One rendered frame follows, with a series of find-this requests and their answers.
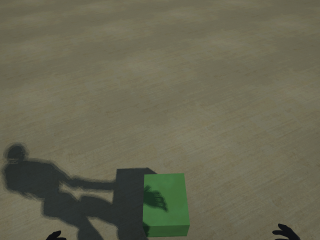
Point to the carton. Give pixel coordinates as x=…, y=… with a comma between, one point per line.
x=165, y=205

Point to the robot left hand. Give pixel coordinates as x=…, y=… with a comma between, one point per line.
x=54, y=236

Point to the robot right hand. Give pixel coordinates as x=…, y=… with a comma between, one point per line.
x=285, y=231

